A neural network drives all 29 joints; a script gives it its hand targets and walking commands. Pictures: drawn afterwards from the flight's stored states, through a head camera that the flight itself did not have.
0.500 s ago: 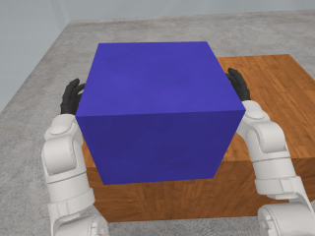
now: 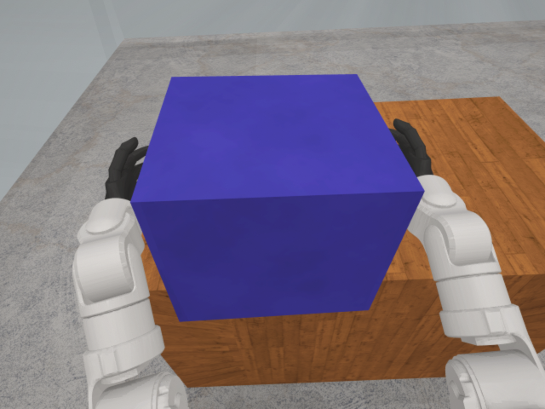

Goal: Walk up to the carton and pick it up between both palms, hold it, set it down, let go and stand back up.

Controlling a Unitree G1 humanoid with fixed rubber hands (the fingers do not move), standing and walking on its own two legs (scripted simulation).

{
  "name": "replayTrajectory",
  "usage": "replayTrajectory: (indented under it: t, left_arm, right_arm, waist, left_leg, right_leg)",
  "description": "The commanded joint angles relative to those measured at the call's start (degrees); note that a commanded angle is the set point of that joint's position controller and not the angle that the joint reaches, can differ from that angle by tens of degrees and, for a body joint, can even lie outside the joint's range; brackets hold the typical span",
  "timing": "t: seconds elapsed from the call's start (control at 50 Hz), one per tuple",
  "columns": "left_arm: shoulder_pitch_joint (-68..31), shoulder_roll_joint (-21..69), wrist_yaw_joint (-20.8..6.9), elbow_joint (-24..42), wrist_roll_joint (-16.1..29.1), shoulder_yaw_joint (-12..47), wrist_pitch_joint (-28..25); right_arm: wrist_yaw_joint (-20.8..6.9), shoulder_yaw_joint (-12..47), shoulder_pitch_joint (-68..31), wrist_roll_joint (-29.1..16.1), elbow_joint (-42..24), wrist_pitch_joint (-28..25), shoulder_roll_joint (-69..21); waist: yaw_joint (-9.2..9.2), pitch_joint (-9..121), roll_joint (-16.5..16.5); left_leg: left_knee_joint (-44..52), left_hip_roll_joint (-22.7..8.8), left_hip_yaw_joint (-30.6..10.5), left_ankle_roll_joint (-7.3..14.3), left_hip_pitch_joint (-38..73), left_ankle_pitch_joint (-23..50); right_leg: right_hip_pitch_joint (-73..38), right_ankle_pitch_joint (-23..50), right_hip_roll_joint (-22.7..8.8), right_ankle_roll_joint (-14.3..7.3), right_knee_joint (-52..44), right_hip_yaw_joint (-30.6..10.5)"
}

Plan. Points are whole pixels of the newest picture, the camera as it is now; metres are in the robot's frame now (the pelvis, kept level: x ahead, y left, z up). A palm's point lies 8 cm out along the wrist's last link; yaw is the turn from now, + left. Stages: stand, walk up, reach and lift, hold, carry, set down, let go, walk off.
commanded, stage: hold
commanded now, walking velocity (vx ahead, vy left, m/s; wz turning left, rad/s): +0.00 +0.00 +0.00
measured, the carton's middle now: (270, 194) +0.39 +0.00 +0.12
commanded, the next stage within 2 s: none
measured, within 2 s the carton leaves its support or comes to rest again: neither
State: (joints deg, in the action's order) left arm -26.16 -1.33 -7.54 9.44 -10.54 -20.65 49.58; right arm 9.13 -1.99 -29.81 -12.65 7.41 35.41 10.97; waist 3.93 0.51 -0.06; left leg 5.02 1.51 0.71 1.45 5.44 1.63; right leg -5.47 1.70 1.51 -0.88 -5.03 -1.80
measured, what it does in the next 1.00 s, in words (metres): stands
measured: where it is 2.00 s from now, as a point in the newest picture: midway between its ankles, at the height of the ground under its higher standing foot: outside the picture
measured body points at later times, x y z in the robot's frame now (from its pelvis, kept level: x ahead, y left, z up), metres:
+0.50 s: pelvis +0.00 +0.00 +0.00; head -0.01 +0.00 +0.45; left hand +0.35 +0.19 +0.18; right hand +0.36 -0.19 +0.17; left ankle -0.01 +0.10 -0.76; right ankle -0.01 -0.11 -0.76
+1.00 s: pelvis +0.00 +0.00 +0.00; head -0.01 +0.00 +0.45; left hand +0.36 +0.19 +0.17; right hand +0.36 -0.19 +0.17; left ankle -0.01 +0.10 -0.76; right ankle -0.01 -0.11 -0.76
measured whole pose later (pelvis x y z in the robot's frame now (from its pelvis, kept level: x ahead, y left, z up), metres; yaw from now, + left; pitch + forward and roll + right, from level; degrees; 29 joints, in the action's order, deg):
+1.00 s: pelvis +0.00 +0.00 +0.00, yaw +0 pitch -2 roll +0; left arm -25.4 -1.3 -7.6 11.0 -10.5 -20.5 50.1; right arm 9.4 -1.6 -29.5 -13.1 6.3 35.6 11.2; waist 4.1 0.3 -0.3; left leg 5.0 1.6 0.7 1.5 5.2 1.5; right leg -5.2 1.5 1.4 -0.7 -5.0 -1.8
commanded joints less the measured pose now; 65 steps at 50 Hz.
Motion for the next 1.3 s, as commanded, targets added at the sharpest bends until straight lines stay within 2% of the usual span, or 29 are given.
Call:
replayTrajectory:
  t: [0.0, 0.02, 0.1, 0.16, 0.22, 0.26, 0.34, 0.44, 0.52, 0.62, 0.66, 0.76, 0.84, 0.9, 0.98, 1.0, 1.1, 1.14, 1.18, 1.22, 1.24, 1.28]
  left_arm:
    - [-28.7, 16.5, -6.4, 7.4, 8.7, 22.7, -1.7]
    - [-28.8, 16.5, -6.4, 7.6, 8.9, 22.6, -1.7]
    - [-30.1, 16.1, -6.5, 6.5, 8.8, 22.1, -2.2]
    - [-30.2, 16.7, -6.3, 5.9, 9.0, 23.1, -2.5]
    - [-29.1, 16.8, -6.3, 6.9, 9.5, 23.2, -2.5]
    - [-29.3, 16.3, -6.5, 5.8, 9.2, 22.7, -2.4]
    - [-29.9, 16.3, -6.9, 4.9, 8.6, 22.1, -2.4]
    - [-31.1, 17.5, -6.5, 6.7, 9.7, 24.2, -3.2]
    - [-30.4, 16.3, -6.4, 5.0, 8.2, 22.8, -2.8]
    - [-30.1, 17.1, -6.3, 7.3, 9.2, 23.5, -2.6]
    - [-29.8, 16.5, -6.3, 7.0, 9.1, 22.9, -2.4]
    - [-28.3, 15.8, -6.8, 6.4, 8.5, 22.2, -1.6]
    - [-28.8, 16.4, -6.7, 8.3, 9.0, 23.1, -1.5]
    - [-28.1, 17.1, -6.5, 9.4, 9.2, 23.9, -1.3]
    - [-28.4, 15.7, -6.8, 8.4, 8.8, 22.9, -0.9]
    - [-28.7, 15.7, -6.8, 8.6, 9.0, 23.3, -1.1]
    - [-29.1, 16.6, -6.6, 9.1, 9.3, 24.0, -1.4]
    - [-28.3, 16.0, -6.7, 7.7, 8.8, 22.7, -1.3]
    - [-27.6, 15.9, -6.8, 7.1, 8.4, 22.2, -1.0]
    - [-27.6, 16.0, -6.9, 7.6, 8.7, 22.5, -1.1]
    - [-28.3, 16.3, -6.9, 8.4, 8.9, 22.9, -1.2]
    - [-28.3, 16.4, -6.8, 8.3, 9.1, 23.1, -1.3]
  right_arm:
    - [-4.4, 18.1, -32.9, -5.3, -15.3, -3.1, -18.3]
    - [-4.3, 18.2, -33.3, -5.6, -15.8, -3.2, -18.7]
    - [-4.2, 17.6, -34.3, -5.0, -14.9, -3.1, -18.5]
    - [-4.4, 17.7, -34.5, -5.3, -15.2, -3.5, -19.0]
    - [-4.1, 19.0, -34.2, -5.7, -16.5, -3.4, -19.1]
    - [-4.0, 18.2, -34.0, -5.4, -15.5, -3.0, -19.2]
    - [-4.0, 17.6, -33.6, -4.9, -14.4, -3.0, -19.2]
    - [-4.2, 19.0, -35.4, -6.0, -16.7, -3.4, -20.2]
    - [-4.5, 16.8, -33.4, -4.5, -13.1, -3.2, -18.8]
    - [-4.6, 18.8, -34.6, -6.0, -15.7, -3.4, -19.6]
    - [-4.6, 18.0, -34.5, -5.5, -15.9, -3.2, -19.2]
    - [-4.3, 17.3, -32.9, -5.3, -15.0, -2.8, -18.1]
    - [-4.1, 18.4, -33.7, -6.3, -16.9, -3.1, -19.1]
    - [-3.9, 19.3, -33.7, -6.2, -18.4, -3.1, -18.6]
    - [-4.0, 18.2, -32.6, -5.7, -15.8, -2.6, -18.1]
    - [-4.1, 18.4, -32.7, -6.1, -16.1, -2.7, -18.5]
    - [-4.0, 18.5, -33.9, -6.3, -17.1, -3.1, -18.8]
    - [-3.9, 18.0, -33.3, -5.8, -16.1, -2.8, -18.5]
    - [-4.0, 17.8, -32.4, -5.4, -15.7, -2.6, -18.2]
    - [-3.9, 17.9, -32.7, -5.7, -16.1, -2.8, -18.0]
    - [-3.9, 18.6, -33.3, -6.2, -17.0, -3.0, -18.7]
    - [-3.9, 18.2, -33.2, -5.9, -16.5, -2.9, -18.5]
  waist:
    - [0.01, 21.2, 0.7]
    - [0.05, 21.4, 0.5]
    - [-0.29, 20.3, -0.3]
    - [-0.23, 21.3, 0.8]
    - [-0.16, 23.7, -0.3]
    - [-0.14, 21.9, -1.2]
    - [-0.33, 20.9, 0.3]
    - [-0.06, 24.4, 0.3]
    - [0.12, 21.3, 1.0]
    - [-0.28, 24.5, 0.6]
    - [0.10, 24.0, -0.4]
    - [-0.01, 21.5, -0.2]
    - [-0.02, 22.7, 0.8]
    - [0.05, 24.0, 0.2]
    - [0.10, 21.7, 0.0]
    - [0.15, 21.8, 0.8]
    - [0.32, 23.1, 1.1]
    - [-0.24, 21.0, 0.1]
    - [-0.06, 20.8, -0.3]
    - [0.18, 21.4, 0.5]
    - [-0.33, 22.7, -0.2]
    - [0.45, 22.8, -0.1]
  left_leg:
    - [-2.8, -1.9, 0.0, -1.6, -0.4, 12.3]
    - [-3.1, -1.7, 0.1, -1.4, -0.2, 13.0]
    - [-2.3, -1.9, 0.0, -1.1, -2.1, 9.6]
    - [-2.5, -1.9, 0.0, -1.1, -1.9, 10.4]
    - [-2.9, -1.9, -0.1, -1.1, -1.4, 12.7]
    - [-2.6, -1.6, 0.0, -0.8, -2.2, 11.0]
    - [-2.1, -1.8, 0.0, -1.0, -3.2, 8.6]
    - [-2.6, -1.8, -0.3, -1.3, -1.9, 11.5]
    - [-2.7, -1.9, 0.0, -1.5, -1.8, 9.1]
    - [-3.2, -2.1, -0.2, -1.5, -0.1, 13.5]
    - [-3.2, -2.0, -0.4, -1.6, -0.1, 13.2]
    - [-2.9, -1.9, -0.1, -1.8, -0.6, 13.5]
    - [-2.9, -1.8, -0.3, -1.9, -0.5, 14.2]
    - [-3.6, -1.6, -0.2, -2.0, 0.9, 16.7]
    - [-3.1, -1.7, 0.0, -1.8, -0.4, 13.1]
    - [-2.8, -1.7, -0.1, -1.6, -0.8, 12.6]
    - [-3.2, -1.7, -0.2, -1.9, 0.6, 14.3]
    - [-2.9, -1.9, -0.2, -1.7, -0.6, 13.6]
    - [-2.6, -1.8, -0.1, -1.7, -0.8, 12.8]
    - [-2.6, -1.8, 0.0, -1.7, -0.2, 13.5]
    - [-2.7, -1.9, -0.1, -1.6, 0.5, 14.4]
    - [-3.0, -1.9, -0.2, -1.9, 0.9, 14.4]
  right_leg:
    - [-12.1, 14.8, -0.6, 3.9, 5.8, -1.3]
    - [-11.9, 16.1, -0.7, 4.0, 5.9, -1.2]
    - [-11.7, 13.2, -0.7, 4.2, 5.7, -1.3]
    - [-11.4, 13.4, -0.8, 4.3, 5.8, -1.3]
    - [-13.4, 16.7, -0.8, 4.3, 6.4, -1.4]
    - [-12.9, 15.6, -0.7, 4.5, 6.2, -1.4]
    - [-12.0, 12.4, -1.0, 4.2, 5.9, -1.3]
    - [-12.2, 14.9, -0.7, 4.2, 6.5, -1.2]
    - [-9.5, 10.9, -0.7, 3.9, 5.4, -1.0]
    - [-11.3, 15.6, -0.6, 4.1, 6.2, -0.8]
    - [-11.3, 15.3, -0.5, 4.0, 5.9, -0.9]
    - [-11.7, 15.6, -0.5, 4.2, 5.5, -0.9]
    - [-13.0, 17.1, -0.6, 4.1, 6.1, -1.2]
    - [-13.0, 19.5, -0.5, 4.4, 6.5, -1.1]
    - [-12.3, 15.7, -0.6, 4.2, 5.7, -1.1]
    - [-12.3, 15.7, -0.8, 4.2, 5.7, -1.3]
    - [-11.9, 16.8, -0.7, 4.2, 6.1, -1.2]
    - [-12.2, 16.4, -0.7, 4.2, 5.7, -1.1]
    - [-12.5, 15.8, -0.6, 4.1, 5.7, -1.2]
    - [-12.8, 16.5, -0.7, 4.4, 5.5, -1.3]
    - [-12.7, 17.0, -0.6, 4.2, 5.9, -1.3]
    - [-12.5, 16.7, -0.5, 4.2, 5.7, -1.1]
